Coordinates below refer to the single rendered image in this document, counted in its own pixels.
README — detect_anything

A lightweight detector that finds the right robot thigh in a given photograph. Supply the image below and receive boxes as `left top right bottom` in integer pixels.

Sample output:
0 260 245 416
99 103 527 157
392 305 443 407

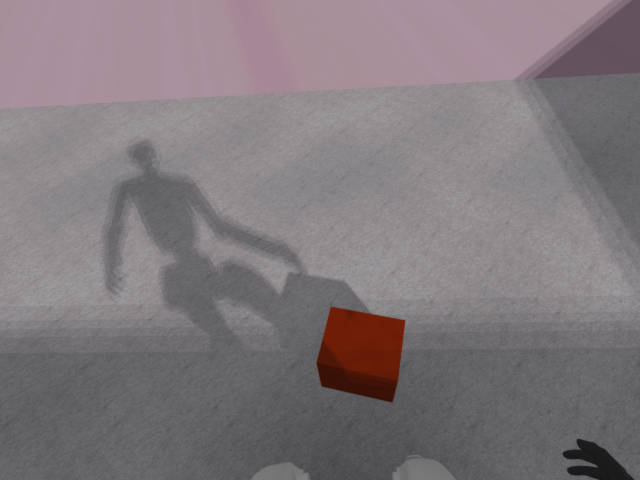
392 458 456 480

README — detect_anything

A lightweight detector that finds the carton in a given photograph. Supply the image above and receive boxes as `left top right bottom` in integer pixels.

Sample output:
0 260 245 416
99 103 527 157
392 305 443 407
317 307 405 402

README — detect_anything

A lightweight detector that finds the robot right hand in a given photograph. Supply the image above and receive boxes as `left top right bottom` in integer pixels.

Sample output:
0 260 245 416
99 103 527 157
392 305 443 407
563 439 634 480

